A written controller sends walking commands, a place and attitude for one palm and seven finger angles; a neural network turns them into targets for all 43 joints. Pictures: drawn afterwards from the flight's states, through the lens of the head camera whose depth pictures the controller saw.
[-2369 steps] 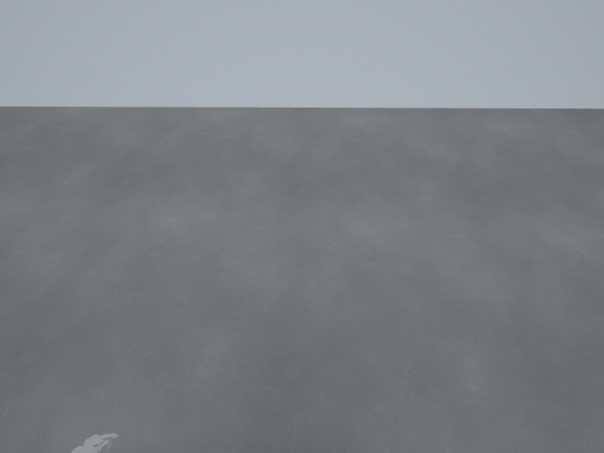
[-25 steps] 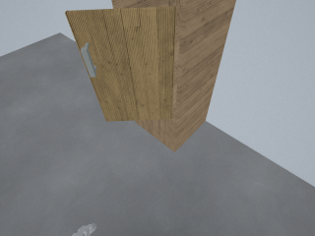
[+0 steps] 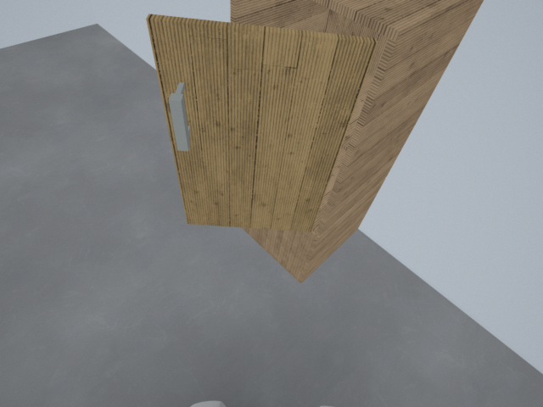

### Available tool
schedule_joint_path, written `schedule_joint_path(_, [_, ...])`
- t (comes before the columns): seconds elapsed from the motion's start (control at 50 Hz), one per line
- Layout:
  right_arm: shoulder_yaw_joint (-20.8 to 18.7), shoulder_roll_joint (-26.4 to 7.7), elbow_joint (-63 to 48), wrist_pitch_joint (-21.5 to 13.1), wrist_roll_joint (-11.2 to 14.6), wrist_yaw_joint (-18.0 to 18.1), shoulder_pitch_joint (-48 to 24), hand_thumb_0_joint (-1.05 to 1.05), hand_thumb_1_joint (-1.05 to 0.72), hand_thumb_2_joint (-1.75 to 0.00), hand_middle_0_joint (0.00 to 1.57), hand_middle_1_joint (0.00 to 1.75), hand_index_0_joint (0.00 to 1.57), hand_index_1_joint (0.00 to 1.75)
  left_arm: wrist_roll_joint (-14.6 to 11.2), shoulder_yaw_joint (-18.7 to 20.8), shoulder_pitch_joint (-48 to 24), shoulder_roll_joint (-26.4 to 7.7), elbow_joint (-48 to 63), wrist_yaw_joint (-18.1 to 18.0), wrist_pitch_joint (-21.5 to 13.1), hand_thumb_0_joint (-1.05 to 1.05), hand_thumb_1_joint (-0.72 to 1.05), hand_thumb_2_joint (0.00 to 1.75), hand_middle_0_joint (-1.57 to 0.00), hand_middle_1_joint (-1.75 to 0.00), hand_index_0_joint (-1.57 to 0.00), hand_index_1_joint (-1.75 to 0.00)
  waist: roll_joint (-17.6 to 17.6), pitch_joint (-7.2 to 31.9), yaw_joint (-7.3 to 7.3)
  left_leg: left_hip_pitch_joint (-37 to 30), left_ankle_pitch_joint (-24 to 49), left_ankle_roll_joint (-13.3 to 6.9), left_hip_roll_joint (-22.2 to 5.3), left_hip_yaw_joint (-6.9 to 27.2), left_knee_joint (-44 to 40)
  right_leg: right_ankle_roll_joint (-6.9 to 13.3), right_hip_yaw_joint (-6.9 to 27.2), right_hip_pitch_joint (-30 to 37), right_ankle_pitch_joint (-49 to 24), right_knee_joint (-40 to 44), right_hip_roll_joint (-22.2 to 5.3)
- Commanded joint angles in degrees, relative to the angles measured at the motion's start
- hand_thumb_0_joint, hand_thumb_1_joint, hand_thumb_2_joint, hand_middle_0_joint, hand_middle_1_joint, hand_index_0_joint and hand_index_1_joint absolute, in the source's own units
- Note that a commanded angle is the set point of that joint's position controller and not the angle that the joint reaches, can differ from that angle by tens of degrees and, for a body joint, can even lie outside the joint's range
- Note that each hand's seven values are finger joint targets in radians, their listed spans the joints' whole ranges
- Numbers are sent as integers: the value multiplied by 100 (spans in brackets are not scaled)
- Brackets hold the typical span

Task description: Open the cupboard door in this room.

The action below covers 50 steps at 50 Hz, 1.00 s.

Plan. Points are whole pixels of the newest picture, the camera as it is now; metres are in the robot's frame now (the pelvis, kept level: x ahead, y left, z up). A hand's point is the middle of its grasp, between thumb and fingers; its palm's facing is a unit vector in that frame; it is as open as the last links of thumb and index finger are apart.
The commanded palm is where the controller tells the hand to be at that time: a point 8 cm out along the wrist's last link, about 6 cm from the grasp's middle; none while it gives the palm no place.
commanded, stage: come to a stop and stand still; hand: left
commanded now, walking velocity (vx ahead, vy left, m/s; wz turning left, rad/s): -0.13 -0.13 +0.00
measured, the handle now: (182, 117) +0.60 +0.24 +0.05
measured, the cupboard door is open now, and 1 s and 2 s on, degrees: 44 44 44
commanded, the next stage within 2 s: look again from close up in 0.68 s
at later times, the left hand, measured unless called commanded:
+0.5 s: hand out of the picture +0.04 +0.12 -0.17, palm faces +0.00 -0.98 -0.21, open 7.3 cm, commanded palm none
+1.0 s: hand out of the picture -0.01 +0.11 -0.18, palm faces +0.02 -0.98 -0.21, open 7.3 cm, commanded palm none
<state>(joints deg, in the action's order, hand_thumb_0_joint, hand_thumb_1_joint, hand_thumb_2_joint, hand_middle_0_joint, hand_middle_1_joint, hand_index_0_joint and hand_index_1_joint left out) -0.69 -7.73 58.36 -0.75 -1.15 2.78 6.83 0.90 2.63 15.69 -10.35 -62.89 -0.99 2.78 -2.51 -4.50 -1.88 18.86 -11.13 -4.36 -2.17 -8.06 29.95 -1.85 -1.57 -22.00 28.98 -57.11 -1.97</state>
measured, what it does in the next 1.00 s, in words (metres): steps on the spot: right foot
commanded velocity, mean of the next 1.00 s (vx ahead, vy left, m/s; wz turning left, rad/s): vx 0.00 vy -0.01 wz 0.00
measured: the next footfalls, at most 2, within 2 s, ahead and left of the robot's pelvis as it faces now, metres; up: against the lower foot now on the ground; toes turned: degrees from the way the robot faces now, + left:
right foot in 0.34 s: -0.01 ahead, -0.19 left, +0.00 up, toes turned -3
right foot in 1.98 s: +0.14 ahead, -0.13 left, +0.00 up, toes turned +0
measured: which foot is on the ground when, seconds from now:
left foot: down 0.00-1.00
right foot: up 0.00-0.32, down 0.34-1.00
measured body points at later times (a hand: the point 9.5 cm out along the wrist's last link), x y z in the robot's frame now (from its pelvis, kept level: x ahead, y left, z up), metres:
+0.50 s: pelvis -0.02 -0.06 +0.00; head +0.00 -0.06 +0.45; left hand +0.04 +0.17 -0.15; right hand -0.04 -0.30 -0.16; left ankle +0.01 +0.06 -0.73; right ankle -0.05 -0.19 -0.74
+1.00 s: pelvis -0.01 -0.06 +0.00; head +0.01 -0.07 +0.45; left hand -0.01 +0.17 -0.16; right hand +0.02 -0.29 -0.16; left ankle +0.00 +0.06 -0.74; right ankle -0.05 -0.19 -0.74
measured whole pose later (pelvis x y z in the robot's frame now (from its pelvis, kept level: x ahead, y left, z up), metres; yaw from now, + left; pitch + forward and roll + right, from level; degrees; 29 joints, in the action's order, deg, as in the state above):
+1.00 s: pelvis -0.01 -0.06 +0.00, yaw +0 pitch -1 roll -1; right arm -0.5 -10.7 59.2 -0.8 -0.9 1.1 14.8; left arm 1.0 -0.3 17.2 -8.1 -61.9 -2.2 -1.0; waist 1.7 -2.2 0.2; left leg 16.3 -16.5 0.0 -2.0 -2.6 33.3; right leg -1.1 -2.9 -10.1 20.2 -31.0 -2.0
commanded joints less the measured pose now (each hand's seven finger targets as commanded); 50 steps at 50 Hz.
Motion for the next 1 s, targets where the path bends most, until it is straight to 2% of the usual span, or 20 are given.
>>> schedule_joint_path(0.0, [-354, -1264, -85, 57, 3, 143, 676, 0, -90, -90, 20, 30, 20, 30, 46, 214, 368, -483, 451, 12, 92, 0, 90, 90, -20, -30, -20, -30, 710, 855, 219, -829, 2787, -598, -1936, 1407, -1101, -64, 356, -525, -410, -978, -133])
schedule_joint_path(0.08, [-392, -1262, -123, 63, -23, 91, 610, 0, -90, -90, 20, 30, 20, 30, 62, 229, 154, -425, 637, 50, 136, 0, 90, 90, -20, -30, -20, -30, 1095, 864, 235, -843, 1656, -493, -1771, 1347, -1289, -111, 287, -590, -576, -587, -116])
schedule_joint_path(0.18, [-467, -1340, -109, 123, -75, -35, 675, 0, -90, -90, 20, 30, 20, 30, 62, 131, -215, -333, 794, 70, 82, 0, 90, 90, -20, -30, -20, -30, 1388, 662, 332, -492, -64, -382, -1593, 1448, -1569, -3, -81, 44, -309, 900, -79])
schedule_joint_path(0.22, [-489, -1399, -86, 144, -86, -82, 766, 0, -90, -90, 20, 30, 20, 30, 42, 95, -245, -330, 804, 66, 32, 0, 90, 90, -20, -30, -20, -30, 1364, 590, 354, -269, -445, -336, -1538, 1595, -1585, 69, -209, 487, -262, 1617, 10])
schedule_joint_path(0.28, [-511, -1303, -72, 178, -25, -126, 772, 0, -90, -90, 20, 30, 20, 30, 28, 124, 296, -528, 598, 34, -44, 0, 90, 90, -20, -30, -20, -30, 824, 655, 107, 245, -900, 85, -1023, 1216, -1241, 192, -306, 1687, -1282, 3386, 35])
schedule_joint_path(0.3, [-457, -1017, -59, 178, 15, -164, 831, 0, -90, -90, 20, 30, 20, 30, 49, 140, 294, -772, 603, -12, -111, 0, 90, 90, -20, -30, -20, -30, 208, 579, 94, 503, -951, 340, -647, 944, -663, 385, 366, 1812, -1043, 4016, -520])
schedule_joint_path(0.32, [-356, -645, -154, 196, 48, -194, 803, 0, -90, -90, 20, 30, 20, 30, 63, 155, 110, -1108, 659, -38, -155, 0, 90, 90, -20, -30, -20, -30, -819, 387, 184, 644, -1182, 623, -149, 425, -67, 740, 1248, 1335, -545, 4569, -1434])
schedule_joint_path(0.34, [-286, -599, -256, 237, 33, -248, 608, 0, -90, -90, 20, 30, 20, 30, 55, 94, -231, -1227, 787, -42, -152, 0, 90, 90, -20, -30, -20, -30, -765, 196, 191, 336, -1402, 606, -9, 495, 554, 945, 1328, 539, -284, 4780, -1722])
schedule_joint_path(0.38, [-311, -687, -116, 320, -16, -241, 705, 0, -90, -90, 20, 30, 20, 30, 30, 20, -628, -961, 779, -79, -253, 0, 90, 90, -20, -30, -20, -30, -1443, -55, 297, 294, -1172, 537, -37, 675, 1167, 907, 1029, 226, -742, 4675, -1339])
schedule_joint_path(0.46, [-217, -527, 260, 204, 13, -188, 1248, 0, -90, -90, 20, 30, 20, 30, -36, -48, -539, -725, 543, -59, -323, 0, 90, 90, -20, -30, -20, -30, -397, 222, 451, -540, -54, 590, -46, 617, 61, 695, 411, 626, -2238, 3737, -928])
schedule_joint_path(0.48, [-192, -598, 331, 137, 15, -162, 1290, 0, -90, -90, 20, 30, 20, 30, -67, -73, -384, -640, 458, -52, -329, 0, 90, 90, -20, -30, -20, -30, -44, 329, 385, -805, 727, 527, -205, 849, -361, 523, 349, 620, -2135, 3515, -730])
schedule_joint_path(0.52, [-196, -804, 397, 79, 7, -96, 1221, 0, -90, -90, 20, 30, 20, 30, -81, -80, -142, -451, 376, -67, -298, 0, 90, 90, -20, -30, -20, -30, 288, 175, 236, -618, 826, 405, -577, 1169, -645, 329, 317, 842, -1699, 3657, -407])
schedule_joint_path(0.58, [-154, -758, 525, 27, 31, -59, 1133, 0, -90, -90, 20, 30, 20, 30, -96, -63, -47, -516, 185, -52, -262, 0, 90, 90, -20, -30, -20, -30, 749, 365, 174, -627, 1127, 386, -520, 1124, -741, 295, 209, 1248, -2042, 3510, -398])
schedule_joint_path(0.66, [-155, -679, 575, 52, 34, -52, 1122, 0, -90, -90, 20, 30, 20, 30, -80, -74, 21, -472, 78, -49, -285, 0, 90, 90, -20, -30, -20, -30, 234, 272, 202, -733, 646, 437, -421, 993, -778, 320, 272, 1180, -1880, 3772, -440])
schedule_joint_path(0.74, [-140, -645, 606, 50, 35, -50, 1105, 0, -90, -90, 20, 30, 20, 30, -65, -91, 100, -405, 10, -57, -306, 0, 90, 90, -20, -30, -20, -30, 122, 210, 223, -858, 626, 437, -404, 954, -819, 314, 278, 1107, -1868, 3843, -437])
schedule_joint_path(0.76, [-115, -780, 187, -68, 83, -128, 614, 0, -90, -90, 20, 30, 20, 30, 65, -153, 677, -403, -75, -325, -475, 0, 90, 90, -20, -30, -20, -30, 404, 28, 16, -604, 1125, 510, -401, 740, 424, 263, 693, 888, -3981, 3781, -677])
schedule_joint_path(0.78, [-67, -419, 37, -20, 67, -183, 915, 0, -90, -90, 20, 30, 20, 30, 14, -146, 403, -681, 197, -283, -542, 0, 90, 90, -20, -30, -20, -30, 299, 319, 355, -509, -264, 461, -213, 739, 217, 441, 743, 941, -3062, 3774, -880])
schedule_joint_path(0.82, [-54, -533, -36, -4, 10, -225, 1126, 0, -90, -90, 20, 30, 20, 30, 21, -130, 109, -634, 361, -221, -562, 0, 90, 90, -20, -30, -20, -30, 124, 299, 417, -596, -163, 422, -211, 751, 23, 515, 433, 681, -1701, 3600, -612])
schedule_joint_path(0.9, [-34, -755, -137, -104, 16, -169, 1138, 0, -90, -90, 20, 30, 20, 30, 14, -159, 401, -457, 389, -168, -492, 0, 90, 90, -20, -30, -20, -30, 510, 450, 254, -567, 1019, 242, -421, 1008, -164, 404, 183, 969, -1921, 3070, -281])
schedule_joint_path(0.98, [-39, -829, -177, -80, 29, -144, 975, 0, -90, -90, 20, 30, 20, 30, 0, -173, 435, -456, 410, -147, -427, 0, 90, 90, -20, -30, -20, -30, 88, 213, 217, -500, 656, 232, -397, 965, -308, 346, 206, 848, -1779, 3133, -298])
